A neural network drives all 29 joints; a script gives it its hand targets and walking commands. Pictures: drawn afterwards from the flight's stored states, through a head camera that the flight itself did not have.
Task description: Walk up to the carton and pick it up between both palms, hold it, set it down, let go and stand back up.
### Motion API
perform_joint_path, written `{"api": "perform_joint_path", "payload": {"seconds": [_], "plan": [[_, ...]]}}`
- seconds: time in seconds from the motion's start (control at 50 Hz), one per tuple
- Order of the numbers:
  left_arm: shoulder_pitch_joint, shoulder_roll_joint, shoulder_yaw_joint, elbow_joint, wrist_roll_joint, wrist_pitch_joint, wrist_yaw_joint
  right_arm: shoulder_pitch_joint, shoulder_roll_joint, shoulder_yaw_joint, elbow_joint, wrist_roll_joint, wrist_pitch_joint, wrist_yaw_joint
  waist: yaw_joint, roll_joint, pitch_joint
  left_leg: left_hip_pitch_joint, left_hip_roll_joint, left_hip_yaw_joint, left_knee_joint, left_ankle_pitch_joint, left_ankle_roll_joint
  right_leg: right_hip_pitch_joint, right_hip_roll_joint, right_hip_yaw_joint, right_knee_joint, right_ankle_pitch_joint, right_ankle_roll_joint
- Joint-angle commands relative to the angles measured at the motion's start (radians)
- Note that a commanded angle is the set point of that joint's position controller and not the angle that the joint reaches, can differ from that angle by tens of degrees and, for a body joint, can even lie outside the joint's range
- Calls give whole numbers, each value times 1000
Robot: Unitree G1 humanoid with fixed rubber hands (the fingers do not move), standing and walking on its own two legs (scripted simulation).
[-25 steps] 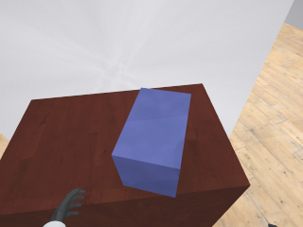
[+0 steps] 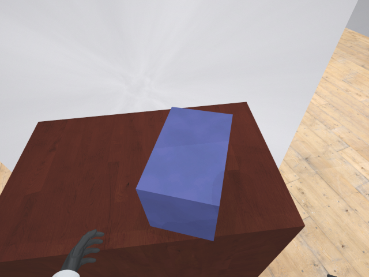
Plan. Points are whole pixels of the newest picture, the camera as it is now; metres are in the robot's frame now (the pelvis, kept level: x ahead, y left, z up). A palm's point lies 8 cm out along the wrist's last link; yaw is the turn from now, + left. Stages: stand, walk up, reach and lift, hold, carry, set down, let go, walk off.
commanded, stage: stand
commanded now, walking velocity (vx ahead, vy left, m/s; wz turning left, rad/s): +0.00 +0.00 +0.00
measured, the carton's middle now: (191, 170) +0.39 +0.02 -0.03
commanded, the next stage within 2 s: none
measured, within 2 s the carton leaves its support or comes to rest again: neither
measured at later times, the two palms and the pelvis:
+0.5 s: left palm (69, 273) +0.15 +0.28 -0.05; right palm out of the picture +0.07 -0.31 -0.10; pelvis -0.01 +0.00 +0.00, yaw +0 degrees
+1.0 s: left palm out of the picture +0.09 +0.30 -0.09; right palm out of the picture +0.05 -0.31 -0.11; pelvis -0.01 +0.00 +0.00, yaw +0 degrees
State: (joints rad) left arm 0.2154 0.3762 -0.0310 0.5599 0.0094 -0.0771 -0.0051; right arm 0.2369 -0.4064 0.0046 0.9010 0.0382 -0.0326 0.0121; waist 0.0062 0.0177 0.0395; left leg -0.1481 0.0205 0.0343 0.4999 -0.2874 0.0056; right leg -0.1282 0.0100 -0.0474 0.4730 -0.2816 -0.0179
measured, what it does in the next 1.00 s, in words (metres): stands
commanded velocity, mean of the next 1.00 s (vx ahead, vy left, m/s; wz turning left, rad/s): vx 0.00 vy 0.00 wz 0.00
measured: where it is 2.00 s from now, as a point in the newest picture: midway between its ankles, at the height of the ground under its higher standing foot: outside the picture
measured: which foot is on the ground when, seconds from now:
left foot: down 0.00-1.00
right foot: down 0.00-1.00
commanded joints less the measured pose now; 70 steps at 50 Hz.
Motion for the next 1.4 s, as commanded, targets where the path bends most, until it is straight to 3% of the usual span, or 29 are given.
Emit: {"api": "perform_joint_path", "payload": {"seconds": [0.0,0.66,0.96,1.38], "plan": [[-54,187,74,128,-9,30,19,-97,-185,-43,-37,-58,-15,-13,-2,1,-28,-14,106,-119,-143,305,35,4,-126,103,-86,257,-39],[-67,192,73,172,-10,32,17,-107,-185,-40,-5,-58,-15,-11,1,6,30,-52,109,-136,-181,206,34,-11,-125,117,-117,181,-38],[-81,198,67,306,-13,39,11,-118,-183,-29,43,-55,-13,-15,6,4,48,-38,112,-135,-191,217,30,-5,-129,133,-139,212,-35],[-95,193,61,353,-12,43,9,-131,-185,-25,92,-55,-10,-18,6,7,63,-41,117,-146,-221,155,26,-11,-131,140,-165,156,-31]]}}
